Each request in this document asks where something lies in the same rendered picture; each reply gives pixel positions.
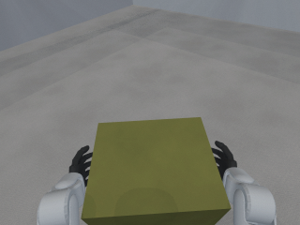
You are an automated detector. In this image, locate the robot right hand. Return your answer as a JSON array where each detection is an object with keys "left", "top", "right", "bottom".
[{"left": 211, "top": 141, "right": 237, "bottom": 182}]

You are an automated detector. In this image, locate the robot right forearm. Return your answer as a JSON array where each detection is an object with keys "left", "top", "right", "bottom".
[{"left": 222, "top": 167, "right": 277, "bottom": 225}]

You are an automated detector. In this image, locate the robot left forearm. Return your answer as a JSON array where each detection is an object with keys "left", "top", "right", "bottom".
[{"left": 37, "top": 172, "right": 85, "bottom": 225}]

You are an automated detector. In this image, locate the carton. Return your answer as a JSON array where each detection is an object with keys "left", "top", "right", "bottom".
[{"left": 81, "top": 117, "right": 232, "bottom": 225}]

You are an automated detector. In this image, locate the robot left hand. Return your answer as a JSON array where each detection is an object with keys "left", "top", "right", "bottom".
[{"left": 68, "top": 145, "right": 93, "bottom": 187}]

